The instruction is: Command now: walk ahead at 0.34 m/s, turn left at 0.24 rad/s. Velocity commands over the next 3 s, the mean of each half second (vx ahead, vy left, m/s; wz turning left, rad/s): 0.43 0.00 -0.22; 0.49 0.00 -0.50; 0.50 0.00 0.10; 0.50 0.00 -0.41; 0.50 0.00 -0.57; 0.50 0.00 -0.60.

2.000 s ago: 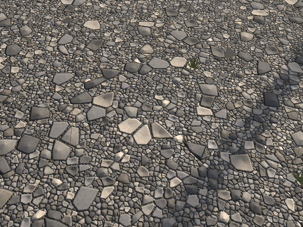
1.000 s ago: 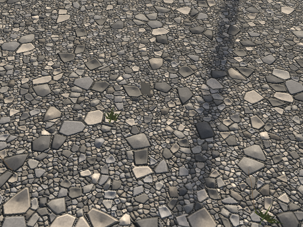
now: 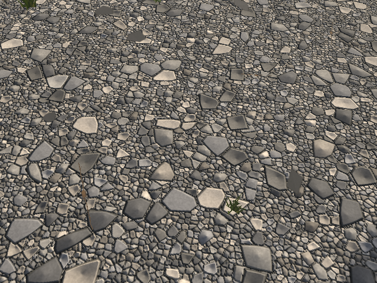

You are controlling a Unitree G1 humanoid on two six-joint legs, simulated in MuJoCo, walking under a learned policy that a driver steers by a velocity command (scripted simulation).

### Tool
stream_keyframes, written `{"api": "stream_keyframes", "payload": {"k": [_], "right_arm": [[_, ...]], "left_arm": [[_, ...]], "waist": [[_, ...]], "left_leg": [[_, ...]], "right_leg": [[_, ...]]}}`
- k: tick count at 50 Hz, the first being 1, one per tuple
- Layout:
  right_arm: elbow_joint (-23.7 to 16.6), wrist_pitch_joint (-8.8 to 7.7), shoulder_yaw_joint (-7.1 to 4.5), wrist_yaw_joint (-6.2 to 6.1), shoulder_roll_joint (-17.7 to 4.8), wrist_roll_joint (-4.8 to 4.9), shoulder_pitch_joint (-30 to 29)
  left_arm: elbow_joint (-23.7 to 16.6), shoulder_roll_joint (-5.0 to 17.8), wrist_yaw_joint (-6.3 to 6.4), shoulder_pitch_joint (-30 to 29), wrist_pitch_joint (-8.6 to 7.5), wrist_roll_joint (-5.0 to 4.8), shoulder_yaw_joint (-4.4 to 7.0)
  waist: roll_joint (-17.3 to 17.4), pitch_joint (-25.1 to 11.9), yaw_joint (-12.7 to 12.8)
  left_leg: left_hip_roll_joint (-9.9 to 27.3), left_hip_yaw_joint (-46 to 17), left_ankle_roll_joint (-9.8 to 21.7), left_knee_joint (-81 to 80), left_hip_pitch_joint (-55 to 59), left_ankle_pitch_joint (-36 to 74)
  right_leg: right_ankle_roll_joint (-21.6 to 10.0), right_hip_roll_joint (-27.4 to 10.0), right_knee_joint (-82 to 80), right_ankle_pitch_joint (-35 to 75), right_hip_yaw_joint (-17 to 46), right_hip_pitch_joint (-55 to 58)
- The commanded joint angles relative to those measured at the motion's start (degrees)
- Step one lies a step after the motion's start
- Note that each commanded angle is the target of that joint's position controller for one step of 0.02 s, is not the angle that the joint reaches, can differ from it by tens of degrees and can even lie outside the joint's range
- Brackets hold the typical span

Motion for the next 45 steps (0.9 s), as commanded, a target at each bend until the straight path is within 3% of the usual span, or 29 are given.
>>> {"api": "stream_keyframes", "payload": {"k": [1, 3, 5, 6, 7, 8, 9, 10, 12, 14, 18, 22, 24, 26, 27, 28, 29, 30, 31, 33, 37, 41, 45], "right_arm": [[-2.63, -1.13, -1.74, 0.06, -8.22, -0.20, -0.32], [-2.40, -1.16, -1.65, 0.13, -8.42, -0.01, -0.96], [-2.47, -1.05, -1.40, -0.21, -7.83, 0.35, -2.81], [-3.47, -1.27, -0.78, -0.43, -5.76, 0.08, -5.25], [-5.08, -1.81, 0.59, -0.43, -0.89, 0.06, -6.80], [-7.05, -2.63, 0.50, -0.10, -2.67, -0.27, -9.08], [-6.97, -3.32, -0.07, 0.33, -5.37, -1.42, -9.28], [-5.98, -3.82, -0.29, 0.93, -5.91, -1.20, -7.76], [-4.55, -3.92, -0.23, 1.52, -5.71, -1.69, -6.95], [-5.02, -3.68, 0.38, 1.67, -3.83, -1.70, -8.94], [-7.21, -3.46, 1.37, 1.40, -2.13, -0.88, -16.26], [-9.39, -3.99, 1.78, 1.26, -2.45, -0.14, -21.24], [-9.13, -4.50, 1.61, 0.86, -3.26, 0.26, -18.23], [-6.09, -5.29, 0.68, -0.38, -5.39, 0.19, -8.21], [-4.41, -6.08, -0.50, -1.41, -9.24, -0.90, 0.12], [-4.29, -5.90, -1.81, -2.31, -15.38, -2.48, 8.23], [-3.63, -5.03, -2.03, -2.26, -15.87, -2.08, 6.84], [-4.33, -4.77, -0.80, -1.97, -10.46, -1.58, 2.59], [-4.57, -5.00, 0.23, -1.65, -6.14, -1.02, -0.51], [-3.66, -5.65, 1.15, -1.66, -3.57, -0.86, -1.46], [-1.03, -7.43, 0.93, -1.19, -3.99, 0.22, 2.34], [0.59, -7.30, 1.03, -1.14, -3.60, 0.26, 3.79], [2.54, -7.10, 0.68, -1.29, -5.64, 0.21, 6.83]], "left_arm": [[-2.41, 3.40, -0.25, 1.78, -1.49, -0.29, 0.51], [-1.47, 3.53, -0.12, 4.16, -1.88, -0.77, 0.43], [0.83, 3.01, 0.16, 9.51, -2.33, -0.89, 0.26], [2.08, 3.78, 0.43, 13.29, -2.87, -0.71, 0.26], [2.83, 6.60, 0.82, 18.16, -3.59, -0.22, 0.50], [2.48, 12.42, 0.56, 15.41, -3.62, -0.55, 2.22], [1.95, 10.97, 0.29, 12.29, -3.65, -0.94, 2.30], [1.52, 9.66, -0.15, 10.15, -4.02, -1.49, 2.07], [1.98, 7.99, -0.29, 10.41, -4.78, -1.84, 1.95], [3.61, 6.04, -0.15, 13.45, -5.30, -1.96, 1.71], [5.29, 6.47, 0.23, 18.07, -5.24, -1.76, 2.41], [5.87, 7.55, 0.48, 20.22, -4.83, -1.18, 3.07], [5.10, 8.33, 0.62, 18.09, -4.55, -1.06, 3.49], [4.04, 9.45, 0.44, 14.60, -4.73, -1.60, 3.89], [3.00, 8.34, 0.07, 13.09, -5.18, -2.21, 3.72], [0.07, 2.33, 0.03, 14.14, -5.47, -3.87, 2.27], [-0.44, 4.16, 0.23, 16.38, -4.93, -2.59, 2.45], [0.93, 5.60, 0.23, 15.34, -4.17, -1.45, 2.73], [1.21, 4.75, -0.53, 12.02, -3.98, -1.02, 2.53], [0.82, 3.99, -1.52, 9.65, -3.04, -0.17, 2.59], [-1.47, 2.85, -2.95, 4.76, -1.49, 0.02, 2.07], [-4.96, 1.86, -4.14, -4.08, -1.57, -0.09, 0.98], [-7.89, 1.07, -4.95, -12.19, -1.92, -0.07, -0.34]], "waist": [[7.02, -2.17, 0.57], [6.62, -1.08, 1.50], [3.77, 0.69, 4.51], [-0.12, 2.66, 6.22], [-10.81, 1.58, 7.10], [-13.10, 8.85, 5.47], [-5.73, 10.85, 3.08], [-4.93, 8.74, 1.50], [-5.75, 5.67, 1.70], [-6.08, 4.07, 2.72], [-6.53, 4.15, 5.69], [-8.15, 3.73, 7.38], [-8.49, 2.50, 5.18], [-5.95, -1.15, -0.08], [-0.88, -6.53, -3.91], [11.62, -16.06, -6.34], [16.42, -15.10, -3.13], [8.43, -6.75, -0.99], [3.44, -0.97, -0.52], [6.11, 2.30, 1.00], [5.85, 1.84, 1.78], [5.27, 3.57, 1.12], [4.55, 5.63, -0.60]], "left_leg": [[14.69, -17.18, 7.07, -12.51, 0.60, -27.20], [14.87, -16.16, 6.42, -12.04, -3.22, -29.50], [13.38, -13.00, 4.55, -8.12, -9.96, -33.26], [11.15, -9.83, 2.89, -0.97, -15.66, -32.23], [5.50, -1.04, 0.02, 16.71, -21.35, -27.19], [1.67, 4.70, -1.57, 22.93, -31.03, -19.93], [5.88, 0.95, -2.18, 26.31, -29.99, -13.74], [6.32, 0.89, -3.22, 26.60, -27.78, -10.52], [6.54, 3.10, -5.36, 28.23, -24.19, -6.79], [6.87, 4.06, -6.69, 27.98, -23.20, -3.66], [6.78, 4.99, -8.54, 20.85, -22.48, -1.62], [5.50, 5.69, -8.21, 14.05, -17.85, -4.84], [4.71, 5.38, -7.09, 10.05, -9.57, -5.62], [3.69, 5.30, -5.04, 3.98, 7.82, -3.44], [10.37, -0.76, -2.84, 2.51, 20.56, -6.59], [27.37, -21.37, 0.66, -2.03, 35.73, -23.48], [32.85, -38.20, 4.40, -8.24, 30.86, -27.80], [30.82, -32.36, 4.51, -8.06, 23.65, -29.98], [27.26, -23.12, 3.70, -8.75, 17.15, -22.94], [22.50, -10.91, 1.88, -10.60, 11.69, -8.58], [21.57, -0.89, 2.49, -10.92, 13.32, 12.07], [19.59, 7.48, 1.90, -12.03, 13.05, 16.35], [19.72, 11.75, 1.06, -12.84, 12.38, 18.91]], "right_leg": [[-1.27, 1.47, -5.90, -0.91, -2.94, 3.56], [-3.31, 2.39, -11.57, -0.20, -4.59, 9.71], [-5.90, 3.62, -20.60, 2.59, -5.72, 19.16], [-7.63, 0.64, -26.05, -2.71, 0.00, 23.16], [-10.42, -12.35, -35.98, -17.35, 19.44, 26.45], [-14.97, -20.50, -44.27, -27.44, 38.39, 21.92], [-15.74, -19.43, -44.09, -25.37, 37.23, 18.47], [-14.47, -16.08, -42.75, -19.36, 32.27, 18.64], [-12.75, -10.48, -41.61, -6.25, 22.87, 19.87], [-12.57, -8.03, -40.15, 2.99, 18.80, 20.80], [-13.24, -6.97, -37.66, 11.70, 17.16, 22.15], [-13.39, -7.25, -32.02, 22.84, 17.60, 22.59], [-11.82, -7.61, -28.89, 26.33, 18.75, 19.45], [-9.20, -4.93, -20.35, 31.56, 17.50, 13.23], [-7.57, -0.75, -8.00, 27.13, 14.02, 6.84], [-5.32, 6.03, 9.83, 4.46, 6.34, -6.76], [-5.87, 6.49, 18.90, -9.03, 4.11, -13.78], [-6.82, 2.05, 23.17, -4.57, 5.18, -15.27], [-6.62, 0.13, 22.09, 0.04, 4.60, -14.64], [-5.53, -1.85, 18.97, 3.31, 3.30, -12.65], [-4.29, -2.06, 18.15, 8.34, 1.90, -15.85], [-3.49, -2.08, 8.58, 17.02, -0.85, -17.47], [-5.27, -0.79, -5.87, 20.63, -5.31, -10.21]]}}
Next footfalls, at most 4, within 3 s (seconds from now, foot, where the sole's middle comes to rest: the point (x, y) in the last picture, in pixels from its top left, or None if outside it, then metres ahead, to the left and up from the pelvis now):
0.12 right None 0.06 -0.12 -0.78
0.54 left None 0.33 0.07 -0.78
1.04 right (254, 277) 0.53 -0.22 -0.78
1.56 left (224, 194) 0.87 -0.15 -0.78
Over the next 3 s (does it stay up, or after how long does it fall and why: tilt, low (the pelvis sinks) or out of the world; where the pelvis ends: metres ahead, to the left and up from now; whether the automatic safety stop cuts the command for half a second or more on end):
stays up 1.27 -0.67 0.00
